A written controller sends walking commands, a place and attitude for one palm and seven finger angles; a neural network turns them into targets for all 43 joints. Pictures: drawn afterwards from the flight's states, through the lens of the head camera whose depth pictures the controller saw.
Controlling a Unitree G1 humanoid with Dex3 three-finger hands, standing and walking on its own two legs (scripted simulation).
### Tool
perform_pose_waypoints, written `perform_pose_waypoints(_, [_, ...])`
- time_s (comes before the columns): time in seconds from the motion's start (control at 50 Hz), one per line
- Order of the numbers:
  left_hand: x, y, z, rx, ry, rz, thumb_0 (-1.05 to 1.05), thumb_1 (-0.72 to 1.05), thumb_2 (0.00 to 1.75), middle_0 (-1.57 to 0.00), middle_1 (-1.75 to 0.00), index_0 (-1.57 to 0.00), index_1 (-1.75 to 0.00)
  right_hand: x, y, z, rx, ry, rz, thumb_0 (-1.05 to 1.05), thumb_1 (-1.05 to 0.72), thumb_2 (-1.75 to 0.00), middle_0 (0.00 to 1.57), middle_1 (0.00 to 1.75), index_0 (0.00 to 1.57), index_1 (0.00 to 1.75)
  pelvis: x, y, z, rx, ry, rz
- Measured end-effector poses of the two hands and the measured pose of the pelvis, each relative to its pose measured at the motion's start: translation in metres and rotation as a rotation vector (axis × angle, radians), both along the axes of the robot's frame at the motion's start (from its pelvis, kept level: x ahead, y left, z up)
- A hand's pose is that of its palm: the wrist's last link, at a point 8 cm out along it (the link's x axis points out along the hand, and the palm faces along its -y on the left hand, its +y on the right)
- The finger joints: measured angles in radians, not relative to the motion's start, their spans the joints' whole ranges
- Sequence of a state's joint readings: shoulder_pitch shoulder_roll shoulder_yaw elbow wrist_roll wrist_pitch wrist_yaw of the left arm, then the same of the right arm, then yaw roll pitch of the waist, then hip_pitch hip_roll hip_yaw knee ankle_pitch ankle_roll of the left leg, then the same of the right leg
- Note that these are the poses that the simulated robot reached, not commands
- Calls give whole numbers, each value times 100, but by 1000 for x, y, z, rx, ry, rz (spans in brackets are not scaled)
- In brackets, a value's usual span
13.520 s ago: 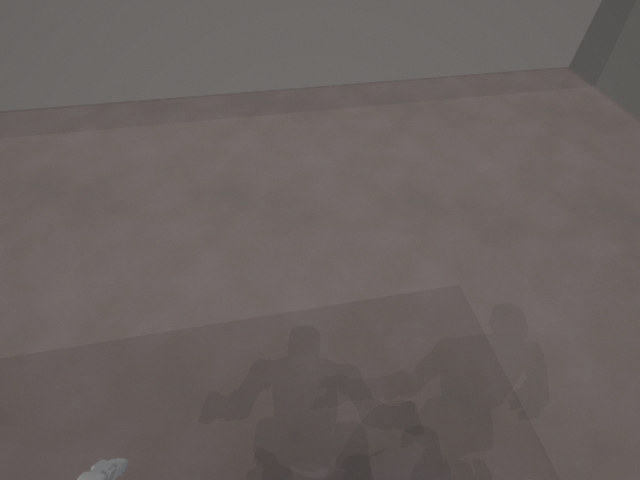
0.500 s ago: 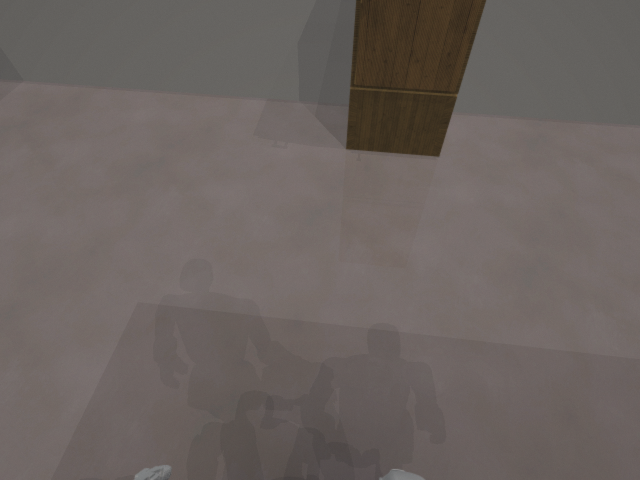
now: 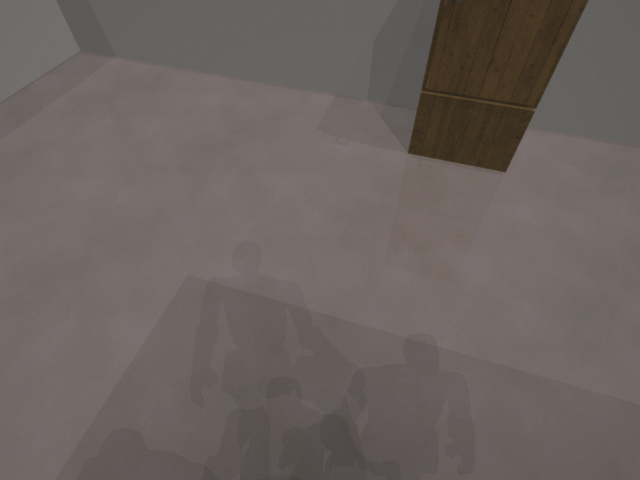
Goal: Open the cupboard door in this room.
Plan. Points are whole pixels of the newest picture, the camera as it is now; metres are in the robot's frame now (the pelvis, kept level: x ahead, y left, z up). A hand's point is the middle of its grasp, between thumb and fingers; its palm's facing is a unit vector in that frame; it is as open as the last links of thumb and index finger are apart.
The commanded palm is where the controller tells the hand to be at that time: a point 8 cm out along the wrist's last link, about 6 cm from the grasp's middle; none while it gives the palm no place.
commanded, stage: stand and wait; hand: left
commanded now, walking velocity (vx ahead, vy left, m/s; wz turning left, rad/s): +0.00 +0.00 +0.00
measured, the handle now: out of the picture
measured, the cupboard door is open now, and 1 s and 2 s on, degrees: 0 0 0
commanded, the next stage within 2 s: turn or walk to find it in 0.50 s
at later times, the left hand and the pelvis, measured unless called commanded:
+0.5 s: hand out of the picture -0.02 +0.17 -0.17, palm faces +0.02 -0.99 -0.16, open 7.4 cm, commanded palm none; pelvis -0.01 +0.01 +0.01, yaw -1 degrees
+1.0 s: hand out of the picture +0.01 +0.16 -0.17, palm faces +0.03 -0.99 -0.15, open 7.4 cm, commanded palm none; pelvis +0.07 +0.01 +0.00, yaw -5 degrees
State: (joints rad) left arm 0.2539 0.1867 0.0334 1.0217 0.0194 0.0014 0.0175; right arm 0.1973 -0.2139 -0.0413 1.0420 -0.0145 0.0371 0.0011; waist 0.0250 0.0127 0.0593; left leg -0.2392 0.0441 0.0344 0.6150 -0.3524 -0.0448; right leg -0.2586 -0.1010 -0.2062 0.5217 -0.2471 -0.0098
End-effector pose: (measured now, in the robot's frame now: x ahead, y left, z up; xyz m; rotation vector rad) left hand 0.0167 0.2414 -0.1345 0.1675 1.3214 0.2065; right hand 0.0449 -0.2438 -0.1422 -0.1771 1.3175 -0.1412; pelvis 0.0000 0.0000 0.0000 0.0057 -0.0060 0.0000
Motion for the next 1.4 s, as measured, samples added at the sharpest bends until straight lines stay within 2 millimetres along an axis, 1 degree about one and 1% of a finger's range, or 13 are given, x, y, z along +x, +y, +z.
perform_pose_waypoints(0.12, [-40,19,-14,-31,117,46,1,91,90,-19,-30,-20,-30,21,32,11,-18,-91,31,0,-92,-90,20,30,20,30,-2,17,0,-3,-18,-10])
perform_pose_waypoints(0.3, [-48,5,-11,-51,108,25,1,91,90,-19,-30,-19,-29,19,39,5,12,-107,11,0,-93,-90,20,30,20,30,-6,20,1,5,-36,-6])
perform_pose_waypoints(0.48, [-40,-17,-7,-87,90,-12,1,91,90,-19,-30,-20,-30,-34,29,4,10,-1,-32,0,-93,-90,20,30,20,30,-10,15,7,-3,-27,-13])
perform_pose_waypoints(0.66, [-36,-16,-8,-80,107,-27,1,91,90,-20,-30,-20,-30,-101,36,-2,40,156,-109,0,-91,-90,20,30,20,30,-5,9,4,-6,-21,-41])
perform_pose_waypoints(0.74, [-29,-14,-9,-69,120,-35,1,91,90,-19,-30,-20,-30,-117,36,-6,53,196,-156,1,-91,-90,20,30,20,30,6,5,-1,-8,-9,-60])
perform_pose_waypoints(0.82, [-17,-18,-13,-55,124,-36,1,91,90,-19,-30,-20,-30,-117,31,-14,63,222,-183,1,-90,-90,20,30,20,30,24,-4,-9,-9,-2,-70])
perform_pose_waypoints(0.88, [-10,-23,-14,-56,111,-2,0,91,90,-19,-30,-20,-30,-98,26,-15,63,241,-158,1,-90,-90,20,30,20,30,38,-6,-10,-22,8,-59])
perform_pose_waypoints(0.92, [-9,-26,-11,-66,121,15,0,91,90,-19,-30,-20,-30,-69,21,-11,52,213,-132,1,-91,-90,20,30,20,30,48,-3,-7,-22,12,-66])
perform_pose_waypoints(1.06, [-9,-22,-8,-131,277,16,0,91,90,-20,-30,-20,-30,92,20,10,-2,-100,-73,1,-91,-90,20,30,20,30,93,18,-1,-14,19,-102])
perform_pose_waypoints(1.14, [21,-1,-25,-152,320,7,1,90,90,-20,-30,-20,-30,174,34,14,-42,-262,-42,1,-91,-90,20,30,20,30,129,39,-15,-28,10,-123])
perform_pose_waypoints(1.2, [71,19,-30,-129,287,-44,1,90,90,-20,-30,-20,-30,198,46,17,-47,-301,-57,0,-91,-90,20,30,20,30,151,49,-15,-28,3,-153])
perform_pose_waypoints(1.28, [167,38,-21,-84,118,-105,1,91,90,-19,-30,-20,-30,188,64,17,-21,-206,-96,0,-91,-90,20,30,20,30,176,52,-2,-30,8,-138])
perform_pose_waypoints(1.4, [298,37,2,-45,-137,-169,1,91,90,-19,-30,-19,-29,158,54,15,-34,-30,-157,-2,-96,-90,20,30,20,30,211,50,6,-13,14,-111])
